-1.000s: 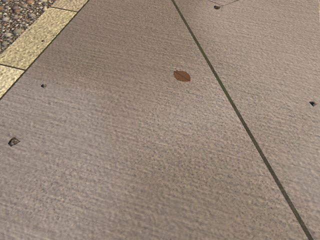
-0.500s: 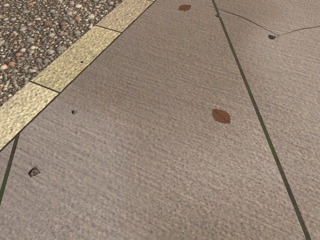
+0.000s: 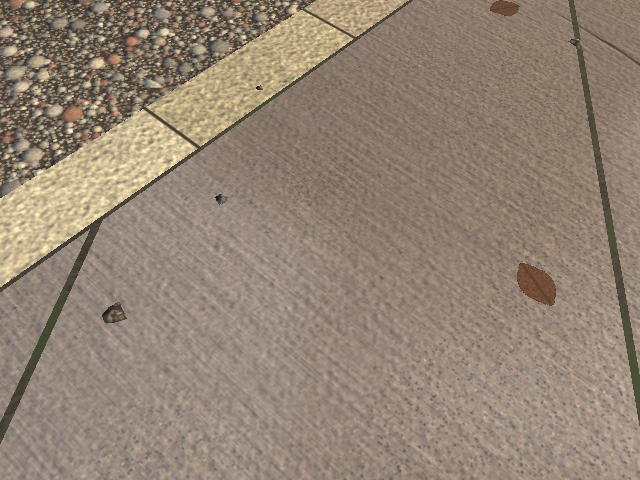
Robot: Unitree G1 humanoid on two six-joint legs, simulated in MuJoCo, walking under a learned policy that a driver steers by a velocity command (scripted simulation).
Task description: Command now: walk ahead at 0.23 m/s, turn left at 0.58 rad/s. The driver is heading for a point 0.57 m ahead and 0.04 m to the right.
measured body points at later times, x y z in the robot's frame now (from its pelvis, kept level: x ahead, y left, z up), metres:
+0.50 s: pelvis +0.16 -0.04 +0.01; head +0.18 -0.06 +0.46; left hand +0.10 +0.23 -0.10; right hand +0.39 -0.25 -0.08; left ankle +0.26 +0.14 -0.68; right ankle +0.09 -0.17 -0.73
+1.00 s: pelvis +0.40 +0.05 +0.01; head +0.43 +0.05 +0.46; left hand +0.57 +0.31 -0.09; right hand +0.45 -0.23 -0.12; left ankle +0.33 +0.14 -0.73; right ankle +0.58 -0.10 -0.68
